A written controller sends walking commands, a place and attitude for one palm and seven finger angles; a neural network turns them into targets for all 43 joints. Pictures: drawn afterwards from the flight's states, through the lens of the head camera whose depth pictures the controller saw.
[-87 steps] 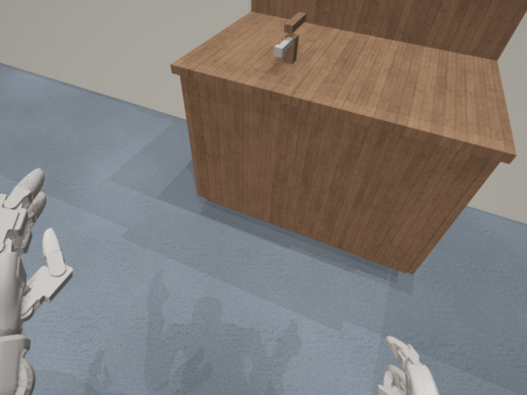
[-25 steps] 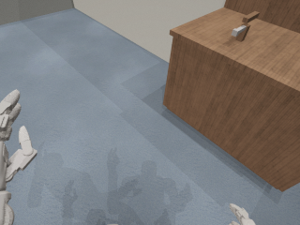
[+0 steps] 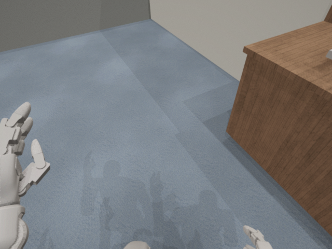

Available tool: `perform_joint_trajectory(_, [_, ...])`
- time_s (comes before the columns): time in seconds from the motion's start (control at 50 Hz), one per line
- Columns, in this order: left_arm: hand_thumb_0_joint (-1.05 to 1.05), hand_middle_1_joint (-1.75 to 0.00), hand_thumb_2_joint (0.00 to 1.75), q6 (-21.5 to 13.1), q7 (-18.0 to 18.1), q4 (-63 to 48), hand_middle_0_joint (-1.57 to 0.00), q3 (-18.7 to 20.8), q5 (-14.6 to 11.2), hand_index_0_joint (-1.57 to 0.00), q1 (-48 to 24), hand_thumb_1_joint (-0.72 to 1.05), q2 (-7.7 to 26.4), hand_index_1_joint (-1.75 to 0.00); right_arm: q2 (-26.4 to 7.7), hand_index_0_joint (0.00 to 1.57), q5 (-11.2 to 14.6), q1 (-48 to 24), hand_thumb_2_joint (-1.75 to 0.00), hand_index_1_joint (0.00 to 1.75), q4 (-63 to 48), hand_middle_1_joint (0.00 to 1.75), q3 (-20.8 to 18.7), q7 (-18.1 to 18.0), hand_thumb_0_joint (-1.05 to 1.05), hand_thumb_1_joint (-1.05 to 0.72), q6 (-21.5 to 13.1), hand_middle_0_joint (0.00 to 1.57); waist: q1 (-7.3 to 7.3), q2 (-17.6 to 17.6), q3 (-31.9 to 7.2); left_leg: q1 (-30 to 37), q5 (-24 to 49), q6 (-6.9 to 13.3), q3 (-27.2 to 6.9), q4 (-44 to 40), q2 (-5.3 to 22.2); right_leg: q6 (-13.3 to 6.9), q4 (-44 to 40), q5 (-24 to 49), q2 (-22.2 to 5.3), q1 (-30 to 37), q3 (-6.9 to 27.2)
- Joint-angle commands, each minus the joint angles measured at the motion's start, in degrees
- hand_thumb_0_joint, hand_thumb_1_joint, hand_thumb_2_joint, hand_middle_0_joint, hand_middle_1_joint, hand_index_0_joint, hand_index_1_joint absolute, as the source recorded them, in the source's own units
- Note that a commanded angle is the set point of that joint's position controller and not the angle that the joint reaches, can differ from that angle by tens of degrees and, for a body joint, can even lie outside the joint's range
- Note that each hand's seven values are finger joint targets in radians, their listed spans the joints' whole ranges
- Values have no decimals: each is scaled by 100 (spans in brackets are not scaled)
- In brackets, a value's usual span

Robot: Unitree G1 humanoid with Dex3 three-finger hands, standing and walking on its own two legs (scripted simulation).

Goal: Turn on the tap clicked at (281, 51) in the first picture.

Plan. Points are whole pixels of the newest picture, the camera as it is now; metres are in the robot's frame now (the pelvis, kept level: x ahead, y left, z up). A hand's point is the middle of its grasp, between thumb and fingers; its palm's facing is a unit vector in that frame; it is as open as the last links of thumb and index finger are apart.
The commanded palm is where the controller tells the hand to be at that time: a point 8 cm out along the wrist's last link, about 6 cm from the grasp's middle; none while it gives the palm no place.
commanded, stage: walk to a spot facing it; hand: left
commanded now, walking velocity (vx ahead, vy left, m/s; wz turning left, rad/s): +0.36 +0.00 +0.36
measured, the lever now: out of the picture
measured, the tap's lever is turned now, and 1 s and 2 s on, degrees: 0 0 0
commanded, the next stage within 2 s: turn to face it in 0.96 s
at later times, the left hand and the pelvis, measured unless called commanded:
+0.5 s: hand (58, 115) +0.32 +0.26 +0.19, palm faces +0.48 -0.78 -0.39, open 7.4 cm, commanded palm +0.26 +0.30 +0.19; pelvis +0.13 +0.01 +0.00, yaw +6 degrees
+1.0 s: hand (60, 88) +0.42 +0.31 +0.19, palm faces +0.65 -0.64 -0.41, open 7.4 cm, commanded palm +0.34 +0.33 +0.19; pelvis +0.28 +0.02 -0.02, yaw +18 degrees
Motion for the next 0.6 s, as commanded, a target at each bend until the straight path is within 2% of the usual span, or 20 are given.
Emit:
perform_joint_trajectory(0.0, [0, -30, 90, -530, 108, -1456, -20, 872, 19, -20, -450, 90, 1419, -30, -606, 20, 24, -738, -90, 30, -1061, 30, -327, -90, 0, -90, -240, 20, -243, -779, -133, -1449, 598, -209, 70, 525, 303, -567, -2197, 103, -1665, 1113, 1668])
perform_joint_trajectory(0.04, [0, -30, 90, -550, 138, -1494, -20, 908, -6, -20, -416, 90, 1411, -30, -605, 20, 45, -751, -90, 30, -1162, 30, -377, -116, 0, -90, -233, 20, -257, -850, -159, -993, 681, -176, 261, -442, 359, -500, -2110, 657, -1572, 1020, 1135])
perform_joint_trajectory(0.08, [0, -30, 90, -520, 189, -1312, -20, 985, -48, -20, -64, 90, 1373, -30, -575, 20, 42, -636, -90, 30, -1264, 30, -392, -101, 0, -90, -206, 20, -167, -995, -240, -543, 856, -113, 701, -1413, 266, -464, -2013, 806, -1427, 984, 792])
perform_joint_trajectory(0.14, [0, -30, 90, -488, 292, -1347, -20, 976, -109, -20, 130, 90, 1258, -30, -567, 20, 78, -540, -90, 30, -1457, 30, -453, -90, 0, -90, -246, 20, -81, -1160, -405, -264, 753, -55, 1059, -2364, 133, -527, -1845, 882, -1469, 1385, 790])
perform_joint_trajectory(0.18, [0, -30, 90, -466, 333, -1512, -20, 935, -100, -20, 35, 90, 1226, -30, -561, 20, 75, -530, -90, 30, -1540, 30, -466, -96, 0, -90, -251, 20, -21, -1269, -330, 37, 686, -12, 1200, -2706, 73, -546, -1730, 888, -1479, 1280, 844])
perform_joint_trajectory(0.22, [0, -30, 90, -473, 381, -1712, -20, 911, -89, -20, -202, 90, 1242, -30, -583, 20, 67, -377, -90, 30, -1538, 30, -478, -115, 0, -90, -247, 20, -130, -1101, -464, 678, 816, 15, 1381, -3288, -68, -463, -1236, 1041, -1402, 1199, 653])
perform_joint_trajectory(0.24, [0, -30, 90, -454, 377, -1694, -20, 827, -95, -20, -194, 90, 1191, -30, -629, 20, 85, -314, -90, 30, -1531, 30, -513, -153, 0, -90, -260, 20, -233, -795, -568, 1352, 1015, 67, 1430, -3648, -166, -292, -534, 1402, -1239, 946, 414])
perform_joint_trajectory(0.26, [0, -30, 90, -508, 369, -1871, -20, 772, -93, -20, -366, 90, 1181, -30, -684, 20, 89, -197, -90, 30, -1543, 30, -529, -179, 0, -90, -268, 20, -412, -219, -803, 2317, 1193, 244, 1117, -3856, -62, -57, 667, 1756, -989, 347, 135])
perform_joint_trajectory(0.28, [0, -30, 90, -570, 378, -2002, -20, 829, -90, -20, -407, 90, 1193, -30, -841, 20, 108, -249, -90, 30, -1588, 30, -567, -165, 0, -90, -268, 20, -459, 1138, -1100, 3244, 1643, 768, -623, -4172, 950, 302, 2198, 675, -407, -763, -133])
perform_joint_trajectory(0.3, [0, -30, 90, -666, 375, -2060, -20, 838, -78, -20, -504, 90, 1220, -30, -790, 20, 110, -337, -90, 30, -1599, 30, -511, -80, 0, -90, -296, 20, -361, 1889, -1038, 3790, 3155, 1450, -2635, -4522, 2091, 393, 3401, -1655, 166, -2005, 239])
perform_joint_trajectory(0.32, [0, -30, 90, -655, 290, -1730, -20, 977, -15, -20, -490, 90, 1540, -30, -742, 20, 86, -451, -90, 30, -1453, 30, -455, -28, 0, -90, -298, 20, -383, 1490, -925, 3383, 2397, 1661, -3045, -4698, 2352, 328, 3905, -1630, -89, -2355, 844])
perform_joint_trajectory(0.34, [0, -30, 90, -634, 226, -1925, -20, 1190, -17, -20, -466, 90, 1769, -30, -715, 20, 107, -538, -90, 30, -1395, 30, -520, -32, 0, -90, -304, 20, -329, 1238, -806, 3181, 1944, 1736, -2906, -4627, 2324, 373, 3958, -1514, -284, -2588, 1083])
perform_joint_trajectory(0.36, [0, -30, 90, -618, 191, -2085, -20, 1123, -11, -20, -356, 90, 1606, -30, -672, 20, 135, -562, -90, 30, -1350, 30, -520, -11, 0, -90, -297, 20, -331, 1047, -559, 2744, 1619, 1696, -2443, -4686, 2193, 422, 3817, -1331, -410, -2658, 1093])
perform_joint_trajectory(0.38, [0, -30, 90, -628, 166, -2259, -20, 1055, -17, -20, -160, 90, 1438, -30, -634, 20, 161, -571, -90, 30, -1330, 30, -514, 13, 0, -90, -321, 20, -248, 1024, -478, 2268, 1232, 1487, -1767, -4736, 1917, 431, 3464, -1062, -463, -2405, 975])
perform_joint_trajectory(0.4, [0, -30, 90, -650, 160, -2445, -20, 1034, -36, -20, 16, 90, 1325, -30, -608, 20, 166, -545, -90, 30, -1322, 30, -493, 39, 0, -90, -372, 20, -221, 1174, -470, 1846, 913, 1281, -1220, -4845, 1654, 447, 3036, -769, -433, -1999, 763])
perform_joint_trajectory(0.44, [0, -30, 90, -665, 167, -2367, -20, 1130, -69, -20, 250, 90, 1331, -30, -607, 20, 142, -557, -90, 30, -1291, 30, -444, 44, 0, -90, -491, 20, -198, 1322, -434, 1149, 424, 1004, -546, -5102, 1344, 481, 2123, -298, -343, -1164, 393])
perform_joint_trajectory(0.48, [0, -30, 90, -658, 145, -1897, -20, 1082, -112, -20, 381, 90, 1183, -30, -593, 20, 115, -498, -90, 30, -1231, 30, -415, 9, 0, -90, -531, 20, -219, 1252, -328, 808, 128, 930, -293, -5172, 1311, 542, 1224, -267, -199, -529, 125])
perform_joint_trajectory(0.54, [0, -30, 90, -544, 103, -1229, -20, 937, -110, -20, 187, 90, 998, -30, -625, 20, 122, -416, -90, 30, -1183, 30, -416, -87, 0, -90, -493, 20, -204, 788, -372, 820, -254, 757, -35, -4623, 1162, 615, 138, -43, 112, 165, -262])
perform_joint_trajectory(0.56, [0, -30, 90, -491, 97, -1117, -20, 862, -86, -20, -30, 90, 991, -30, -616, 20, 115, -457, -90, 30, -1163, 30, -401, -115, 0, -90, -453, 20, -197, 633, -375, 608, -404, 668, -31, -4228, 1089, 611, -287, -23, 169, 583, -323])
perform_joint_trajectory(0.58, [0, -30, 90, -430, 104, -964, -20, 854, -54, -20, -151, 90, 1039, -30, -577, 20, 116, -437, -90, 30, -1138, 30, -376, -137, 0, -90, -414, 20, -192, 318, -434, 400, -448, 545, 86, -3557, 901, 525, -702, -211, 108, 1017, -134])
